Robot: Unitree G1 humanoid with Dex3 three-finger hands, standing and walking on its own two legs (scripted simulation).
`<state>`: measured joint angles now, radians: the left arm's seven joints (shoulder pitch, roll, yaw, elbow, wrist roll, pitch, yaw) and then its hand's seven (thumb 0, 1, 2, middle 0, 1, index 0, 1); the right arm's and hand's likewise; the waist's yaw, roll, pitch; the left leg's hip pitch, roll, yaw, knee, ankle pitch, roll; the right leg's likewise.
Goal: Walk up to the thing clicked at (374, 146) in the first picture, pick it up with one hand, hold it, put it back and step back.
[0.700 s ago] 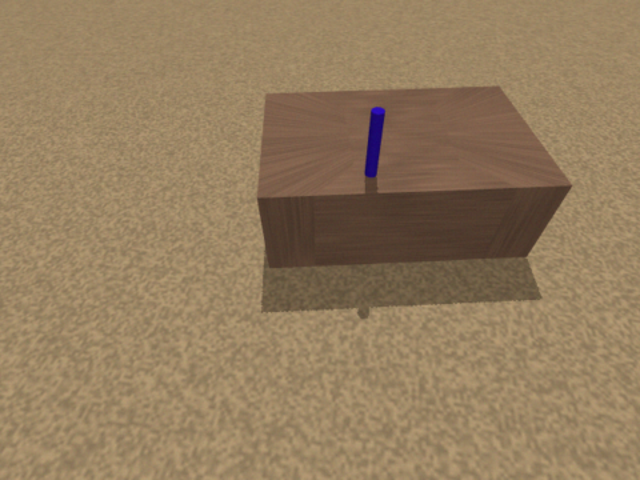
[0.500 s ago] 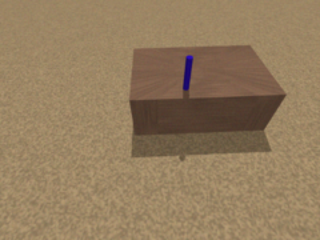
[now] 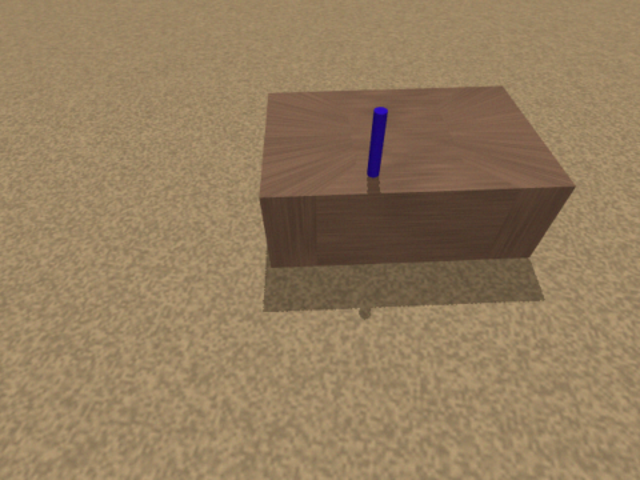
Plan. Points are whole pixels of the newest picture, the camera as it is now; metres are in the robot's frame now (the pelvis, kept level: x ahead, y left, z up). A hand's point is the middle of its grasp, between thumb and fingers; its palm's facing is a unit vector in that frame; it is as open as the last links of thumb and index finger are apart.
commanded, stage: stand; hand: right
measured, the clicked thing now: (376, 144) +1.12 -0.15 -0.27
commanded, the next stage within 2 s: walk up in 0.42 s
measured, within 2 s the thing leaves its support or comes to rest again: neither
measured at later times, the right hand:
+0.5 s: hand out of the picture +0.09 -0.25 -0.16, palm faces -0.04 +0.94 -0.33, open 7.4 cm
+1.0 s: hand (478, 438) +0.21 -0.21 -0.14, palm faces -0.06 +0.92 -0.38, open 7.4 cm
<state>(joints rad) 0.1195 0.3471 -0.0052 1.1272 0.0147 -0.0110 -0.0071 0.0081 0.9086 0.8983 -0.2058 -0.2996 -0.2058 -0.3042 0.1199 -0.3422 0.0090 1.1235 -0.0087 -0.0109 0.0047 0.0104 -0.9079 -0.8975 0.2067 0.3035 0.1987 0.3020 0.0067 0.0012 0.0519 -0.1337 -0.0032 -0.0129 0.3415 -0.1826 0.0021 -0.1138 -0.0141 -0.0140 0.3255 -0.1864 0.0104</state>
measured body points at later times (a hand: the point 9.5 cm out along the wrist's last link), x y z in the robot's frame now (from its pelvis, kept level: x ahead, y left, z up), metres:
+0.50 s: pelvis +0.01 +0.00 +0.00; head +0.02 +0.00 +0.45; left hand +0.08 +0.31 -0.13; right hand +0.09 -0.30 -0.13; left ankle +0.00 +0.12 -0.74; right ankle -0.01 -0.12 -0.74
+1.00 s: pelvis +0.16 +0.06 -0.01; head +0.16 +0.08 +0.44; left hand +0.19 +0.39 -0.13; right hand +0.21 -0.25 -0.12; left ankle +0.14 +0.17 -0.75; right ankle +0.24 -0.08 -0.70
